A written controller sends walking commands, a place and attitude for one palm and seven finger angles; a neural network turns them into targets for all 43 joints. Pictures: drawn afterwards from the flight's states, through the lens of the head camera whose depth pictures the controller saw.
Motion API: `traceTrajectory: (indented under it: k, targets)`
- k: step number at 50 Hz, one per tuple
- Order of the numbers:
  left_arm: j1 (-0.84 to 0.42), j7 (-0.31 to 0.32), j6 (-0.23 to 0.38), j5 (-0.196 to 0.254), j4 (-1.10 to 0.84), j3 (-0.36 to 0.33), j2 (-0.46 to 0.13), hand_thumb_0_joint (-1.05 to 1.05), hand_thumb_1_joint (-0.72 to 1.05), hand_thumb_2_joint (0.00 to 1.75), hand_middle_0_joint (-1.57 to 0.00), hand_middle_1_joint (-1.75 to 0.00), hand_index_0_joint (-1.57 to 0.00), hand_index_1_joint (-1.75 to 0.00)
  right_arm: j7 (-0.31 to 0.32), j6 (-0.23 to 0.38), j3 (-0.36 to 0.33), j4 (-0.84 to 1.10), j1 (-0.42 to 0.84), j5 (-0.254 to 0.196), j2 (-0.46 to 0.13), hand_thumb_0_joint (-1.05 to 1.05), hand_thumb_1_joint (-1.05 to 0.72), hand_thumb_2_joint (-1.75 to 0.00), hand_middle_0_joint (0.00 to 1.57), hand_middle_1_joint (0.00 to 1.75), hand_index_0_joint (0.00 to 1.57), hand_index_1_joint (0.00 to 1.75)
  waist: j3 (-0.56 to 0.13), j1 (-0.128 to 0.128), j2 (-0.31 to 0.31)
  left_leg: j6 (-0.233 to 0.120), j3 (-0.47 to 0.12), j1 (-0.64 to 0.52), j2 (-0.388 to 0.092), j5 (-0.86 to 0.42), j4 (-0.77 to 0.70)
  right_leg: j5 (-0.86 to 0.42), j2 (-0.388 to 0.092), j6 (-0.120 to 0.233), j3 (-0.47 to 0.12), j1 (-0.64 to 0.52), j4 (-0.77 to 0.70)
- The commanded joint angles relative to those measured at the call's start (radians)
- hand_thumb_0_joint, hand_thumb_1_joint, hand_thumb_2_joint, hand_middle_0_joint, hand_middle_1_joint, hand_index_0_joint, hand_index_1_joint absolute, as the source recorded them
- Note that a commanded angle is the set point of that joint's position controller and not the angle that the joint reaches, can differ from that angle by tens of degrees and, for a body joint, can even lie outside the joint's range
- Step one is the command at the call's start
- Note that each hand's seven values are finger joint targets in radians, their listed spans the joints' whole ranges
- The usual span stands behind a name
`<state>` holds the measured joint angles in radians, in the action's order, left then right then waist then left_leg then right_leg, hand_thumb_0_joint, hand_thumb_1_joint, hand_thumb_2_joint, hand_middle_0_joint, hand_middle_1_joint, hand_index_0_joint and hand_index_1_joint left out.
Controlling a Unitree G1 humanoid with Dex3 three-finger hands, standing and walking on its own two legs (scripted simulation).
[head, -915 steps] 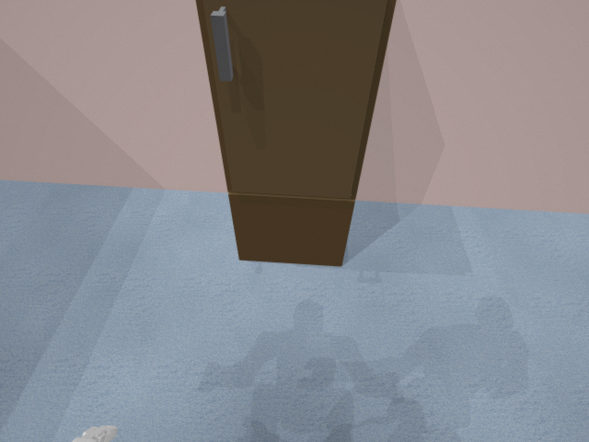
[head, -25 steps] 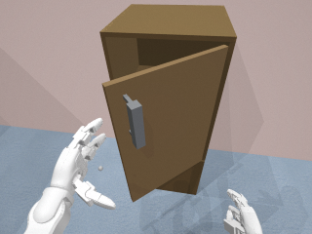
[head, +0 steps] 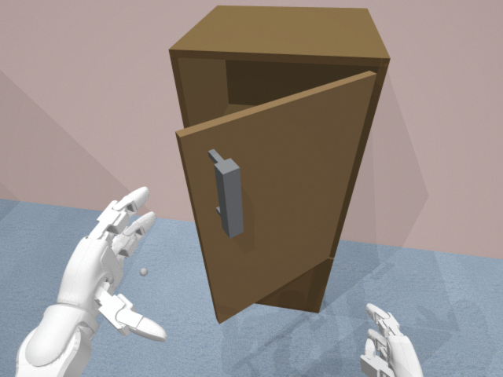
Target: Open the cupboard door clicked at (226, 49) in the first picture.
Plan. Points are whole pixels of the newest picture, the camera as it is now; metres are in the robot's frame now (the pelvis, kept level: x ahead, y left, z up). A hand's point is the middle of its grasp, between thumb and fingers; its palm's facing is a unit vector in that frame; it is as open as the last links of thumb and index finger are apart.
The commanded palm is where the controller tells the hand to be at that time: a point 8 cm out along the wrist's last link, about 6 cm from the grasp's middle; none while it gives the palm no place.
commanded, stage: draw the hand back to the body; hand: left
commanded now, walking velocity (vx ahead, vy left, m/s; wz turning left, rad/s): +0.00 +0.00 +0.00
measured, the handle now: (223, 193) +0.36 +0.09 +0.15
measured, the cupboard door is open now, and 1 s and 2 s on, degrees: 42 42 42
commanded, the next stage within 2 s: step back with the hand held close in 1.26 s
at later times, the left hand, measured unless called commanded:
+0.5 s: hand (92, 272) +0.20 +0.22 +0.15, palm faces +0.33 -0.89 -0.32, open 13.7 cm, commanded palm +0.15 +0.27 +0.17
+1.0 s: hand (60, 257) +0.21 +0.27 +0.16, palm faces +0.45 -0.80 -0.39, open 8.0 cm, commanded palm +0.16 +0.31 +0.17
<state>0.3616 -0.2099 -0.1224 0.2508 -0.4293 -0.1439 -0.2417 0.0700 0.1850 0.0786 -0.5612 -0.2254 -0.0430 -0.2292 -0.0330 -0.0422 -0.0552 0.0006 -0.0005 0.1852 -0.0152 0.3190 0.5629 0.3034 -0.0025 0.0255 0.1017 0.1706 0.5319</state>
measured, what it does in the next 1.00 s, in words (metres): stands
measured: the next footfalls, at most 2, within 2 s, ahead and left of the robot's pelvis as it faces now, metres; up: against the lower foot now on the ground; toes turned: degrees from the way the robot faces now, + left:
none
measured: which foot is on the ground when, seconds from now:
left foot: down 0.00-1.00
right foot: down 0.00-1.00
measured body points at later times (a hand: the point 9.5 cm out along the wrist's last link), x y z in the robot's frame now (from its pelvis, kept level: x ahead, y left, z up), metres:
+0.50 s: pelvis +0.00 +0.01 +0.01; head -0.02 +0.00 +0.46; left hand +0.17 +0.27 +0.17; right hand +0.18 -0.20 -0.07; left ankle -0.01 +0.12 -0.73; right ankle -0.01 -0.10 -0.73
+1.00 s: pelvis +0.01 +0.01 +0.01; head +0.00 -0.01 +0.46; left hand +0.18 +0.31 +0.18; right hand +0.20 -0.22 -0.07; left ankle -0.01 +0.12 -0.73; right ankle -0.01 -0.10 -0.73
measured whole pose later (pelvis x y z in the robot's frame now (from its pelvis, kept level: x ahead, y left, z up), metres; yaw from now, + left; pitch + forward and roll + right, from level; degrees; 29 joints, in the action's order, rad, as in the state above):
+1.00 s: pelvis +0.01 +0.01 +0.01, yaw -1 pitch -5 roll -1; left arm 0.45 0.12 0.10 0.06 -0.36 -0.33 -0.33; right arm 0.07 0.09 0.01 -0.64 -0.18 0.00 -0.23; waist 0.04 -0.07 -0.06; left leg -0.01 0.02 0.06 -0.01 0.27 0.41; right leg 0.24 0.00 0.01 0.08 0.06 0.37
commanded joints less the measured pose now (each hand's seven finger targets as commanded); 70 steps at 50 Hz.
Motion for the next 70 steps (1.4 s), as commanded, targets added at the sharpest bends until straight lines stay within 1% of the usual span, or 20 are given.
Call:
traceTrajectory:
  k: [1,6,9,10,11,12,13,15,18,20,22,31,33,44,46,57,61,68,69,70]
  targets:
    - [-0.154,-0.008,0.054,0.025,-0.221,-0.098,-0.134,0.0,-0.5,0.3,-0.15,-0.3,-0.15,-0.3,0.01,0.08,-0.044,0.174,0.168,-0.004,-0.105,0.0,-0.9,-0.9,0.2,0.3,0.2,0.3,-0.059,-0.007,0.027,-0.028,-0.03,-0.001,0.027,-0.176,-0.087,-0.173,0.003,-0.014,-0.038,0.016,-0.1]
    - [-0.146,-0.019,0.059,0.032,-0.251,-0.119,-0.146,0.0,-0.43,0.33,-0.15,-0.3,-0.15,-0.3,0.01,0.094,-0.043,0.173,0.165,-0.006,-0.107,0.0,-0.9,-0.9,0.2,0.3,0.2,0.3,-0.074,-0.011,-0.012,-0.024,-0.036,-0.015,0.027,-0.201,-0.094,-0.199,0.006,-0.009,-0.025,0.007,-0.089]
    - [-0.132,-0.032,0.062,0.043,-0.243,-0.123,-0.145,0.0,-0.32,0.37,-0.16,-0.3,-0.16,-0.3,0.01,0.104,-0.045,0.17,0.158,-0.008,-0.11,0.0,-0.9,-0.9,0.2,0.3,0.2,0.3,-0.063,-0.006,0.015,-0.024,-0.041,-0.014,0.026,-0.188,-0.097,-0.188,0.01,-0.013,-0.018,0.018,-0.093]
    - [-0.124,0.134,0.144,-0.111,-0.318,-0.15,-0.259,0.0,-0.29,0.39,-0.16,-0.3,-0.16,-0.3,0.017,0.096,-0.051,0.162,0.158,0.02,-0.093,0.0,-0.9,-0.9,0.2,0.3,0.2,0.3,0.015,-0.031,0.032,-0.018,-0.051,0.043,0.018,-0.147,-0.126,-0.124,0.006,-0.005,-0.054,0.009,-0.125]
    - [-0.036,0.197,0.163,-0.129,-0.252,-0.088,-0.146,0.0,-0.26,0.4,-0.16,-0.3,-0.16,-0.3,0.017,0.091,-0.047,0.158,0.16,0.034,-0.08,0.0,-0.9,-0.9,0.2,0.3,0.2,0.3,0.065,-0.017,0.055,-0.015,-0.048,0.049,0.016,-0.12,-0.14,-0.091,-0.001,-0.003,-0.055,0.036,-0.143]
    - [0.005,0.232,0.179,-0.148,-0.22,-0.06,-0.117,0.0,-0.22,0.42,-0.16,-0.3,-0.16,-0.3,0.012,0.075,-0.049,0.144,0.149,0.033,-0.081,0.0,-0.9,-0.9,0.2,0.3,0.2,0.3,0.078,-0.01,0.05,-0.015,-0.044,0.042,0.01,-0.116,-0.15,-0.082,-0.004,-0.005,-0.052,0.032,-0.148]
    - [-0.018,0.257,0.199,-0.162,-0.261,-0.06,-0.128,0.0,-0.18,0.43,-0.16,-0.3,-0.16,-0.3,0.008,0.066,-0.055,0.145,0.149,0.036,-0.086,0.0,-0.9,-0.9,0.2,0.3,0.2,0.3,0.038,-0.01,0.002,-0.016,-0.037,0.02,0.011,-0.131,-0.154,-0.101,-0.01,-0.004,-0.059,0.006,-0.148]
    - [-0.022,0.298,0.229,-0.184,-0.257,-0.107,-0.189,0.0,-0.12,0.47,-0.16,-0.3,-0.16,-0.3,0.009,0.053,-0.062,0.129,0.147,0.041,-0.093,0.0,-0.9,-0.9,0.2,0.3,0.2,0.3,0.014,-0.013,-0.006,-0.015,-0.034,-0.004,0.005,-0.135,-0.166,-0.102,-0.011,0.001,-0.064,-0.024,-0.158]
    - [-0.042,0.325,0.259,-0.206,-0.254,-0.081,-0.159,0.0,-0.01,0.51,-0.17,-0.3,-0.17,-0.3,0.008,0.04,-0.063,0.122,0.15,0.044,-0.084,0.0,-0.9,-0.9,0.2,0.3,0.2,0.3,0.005,-0.005,-0.031,-0.016,-0.033,-0.034,0.006,-0.149,-0.187,-0.102,-0.013,0.001,-0.059,-0.037,-0.167]
    - [-0.033,0.338,0.27,-0.212,-0.244,-0.113,-0.194,0.0,0.06,0.54,-0.17,-0.3,-0.17,-0.3,0.01,0.034,-0.069,0.11,0.157,0.046,-0.093,0.0,-0.9,-0.9,0.2,0.3,0.2,0.3,-0.006,-0.009,-0.009,-0.017,-0.036,-0.047,0.001,-0.167,-0.194,-0.117,-0.012,0.002,-0.062,-0.058,-0.175]
    - [-0.025,0.343,0.278,-0.213,-0.233,-0.11,-0.177,0.0,0.13,0.57,-0.17,-0.3,-0.17,-0.3,0.011,0.026,-0.071,0.105,0.163,0.045,-0.086,0.0,-0.9,-0.9,0.2,0.3,0.2,0.3,-0.011,-0.008,-0.007,-0.018,-0.033,-0.061,0.001,-0.185,-0.201,-0.128,-0.013,0.001,-0.061,-0.066,-0.179]
    - [0.033,0.35,0.291,-0.205,-0.194,-0.206,-0.226,0.0,0.44,0.7,-0.18,-0.3,-0.18,-0.3,0.008,-0.008,-0.084,0.09,0.168,0.045,-0.088,0.0,-0.9,-0.9,0.2,0.3,0.2,0.3,-0.032,-0.024,0.01,-0.013,-0.026,-0.081,-0.001,-0.315,-0.205,-0.256,-0.012,0.0,-0.059,-0.128,-0.174]
    - [0.038,0.349,0.286,-0.2,-0.168,-0.22,-0.229,0.0,0.51,0.74,-0.19,-0.3,-0.19,-0.3,0.008,-0.019,-0.086,0.088,0.17,0.042,-0.088,0.0,-0.9,-0.9,0.2,0.3,0.2,0.3,-0.006,-0.024,0.022,-0.015,-0.02,-0.08,-0.002,-0.314,-0.204,-0.258,-0.009,-0.002,-0.061,-0.114,-0.184]
    - [0.009,0.353,0.289,-0.188,-0.134,-0.305,-0.281,0.0,0.9,0.9,-0.2,-0.3,-0.2,-0.3,0.013,-0.035,-0.099,0.078,0.167,0.038,-0.094,0.0,-0.9,-0.9,0.2,0.3,0.2,0.3,-0.016,-0.025,-0.016,-0.017,-0.004,-0.105,-0.001,-0.343,-0.198,-0.293,-0.011,-0.004,-0.072,-0.121,-0.199]
    - [-0.009,0.349,0.287,-0.19,-0.137,-0.273,-0.256,0.0,0.9,0.9,-0.2,-0.3,-0.2,-0.3,0.011,-0.035,-0.098,0.078,0.169,0.039,-0.096,0.0,-0.9,-0.9,0.2,0.3,0.2,0.3,-0.001,-0.018,-0.032,-0.015,-0.006,-0.11,0.0,-0.34,-0.201,-0.285,-0.011,-0.004,-0.071,-0.111,-0.205]
    - [0.005,0.351,0.279,-0.19,-0.135,-0.288,-0.268,0.0,0.9,0.9,-0.2,-0.3,-0.2,-0.3,0.008,-0.042,-0.099,0.081,0.172,0.039,-0.094,0.0,-0.9,-0.9,0.2,0.3,0.2,0.3,-0.014,-0.025,0.005,-0.015,-0.012,-0.11,-0.001,-0.359,-0.205,-0.298,-0.007,-0.006,-0.066,-0.126,-0.201]
    - [-0.011,0.352,0.28,-0.192,-0.155,-0.291,-0.278,0.0,0.9,0.9,-0.2,-0.3,-0.2,-0.3,0.008,-0.039,-0.097,0.081,0.173,0.041,-0.095,0.0,-0.9,-0.9,0.2,0.3,0.2,0.3,-0.027,-0.024,-0.031,-0.013,-0.012,-0.117,0.0,-0.364,-0.203,-0.303,-0.009,-0.004,-0.067,-0.128,-0.2]
    - [-0.009,0.349,0.281,-0.19,-0.137,-0.286,-0.27,0.0,0.9,0.9,-0.2,-0.3,-0.2,-0.3,0.008,-0.038,-0.097,0.079,0.171,0.04,-0.095,0.0,-0.9,-0.9,0.2,0.3,0.2,0.3,-0.011,-0.023,0.005,-0.016,-0.013,-0.111,0.0,-0.323,-0.209,-0.264,-0.005,-0.006,-0.068,-0.116,-0.213]
    - [-0.07,0.354,0.294,-0.19,-0.244,-0.308,-0.307,0.0,0.9,0.9,-0.2,-0.3,-0.2,-0.3,0.007,-0.028,-0.097,0.091,0.18,0.038,-0.097,0.0,-0.9,-0.9,0.2,0.3,0.2,0.3,-0.054,-0.026,-0.036,-0.015,-0.017,-0.122,0.003,-0.33,-0.205,-0.273,-0.007,-0.006,-0.073,-0.135,-0.208]
    - [-0.199,0.364,0.342,-0.193,-0.289,-0.484,-0.482,0.0,0.9,0.9,-0.2,-0.3,-0.2,-0.3,0.006,-0.049,-0.078,0.126,0.159,0.026,-0.102,0.0,-0.9,-0.9,0.2,0.3,0.2,0.3,0.08,0.009,-0.09,-0.032,-0.043,-0.027,-0.015,-0.259,-0.184,-0.304,-0.056,-0.004,-0.135,-0.032,-0.243]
